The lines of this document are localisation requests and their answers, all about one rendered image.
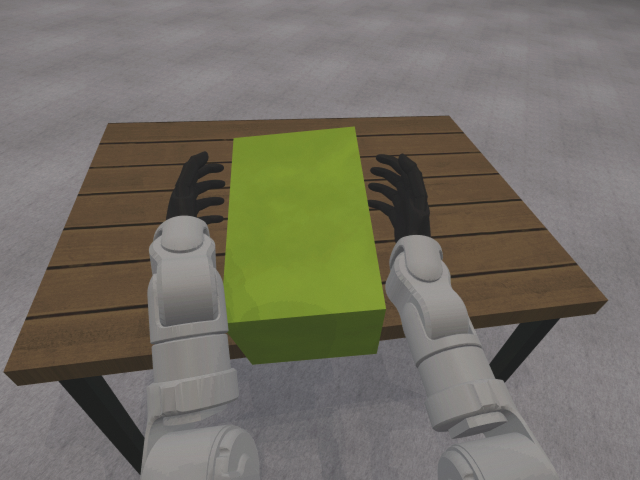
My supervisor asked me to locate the left robot hand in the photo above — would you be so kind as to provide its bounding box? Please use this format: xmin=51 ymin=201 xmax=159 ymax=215
xmin=166 ymin=151 xmax=225 ymax=225

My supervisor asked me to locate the right robot upper arm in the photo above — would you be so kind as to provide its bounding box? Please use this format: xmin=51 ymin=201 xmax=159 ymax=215
xmin=437 ymin=432 xmax=558 ymax=480

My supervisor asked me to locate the robot right forearm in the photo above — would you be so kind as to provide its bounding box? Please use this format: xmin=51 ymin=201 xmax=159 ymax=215
xmin=385 ymin=235 xmax=560 ymax=480

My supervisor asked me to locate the left robot upper arm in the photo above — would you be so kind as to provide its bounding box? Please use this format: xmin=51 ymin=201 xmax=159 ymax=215
xmin=141 ymin=424 xmax=260 ymax=480

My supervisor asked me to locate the robot left forearm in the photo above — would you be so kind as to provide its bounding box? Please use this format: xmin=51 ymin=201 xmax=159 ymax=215
xmin=140 ymin=216 xmax=239 ymax=480

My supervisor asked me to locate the table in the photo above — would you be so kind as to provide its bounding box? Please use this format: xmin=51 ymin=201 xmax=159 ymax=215
xmin=3 ymin=116 xmax=608 ymax=474

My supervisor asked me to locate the carton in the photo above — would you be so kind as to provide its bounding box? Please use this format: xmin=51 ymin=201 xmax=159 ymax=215
xmin=223 ymin=126 xmax=386 ymax=365

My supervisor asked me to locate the right robot hand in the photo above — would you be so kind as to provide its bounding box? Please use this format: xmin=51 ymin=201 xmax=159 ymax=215
xmin=367 ymin=153 xmax=431 ymax=243

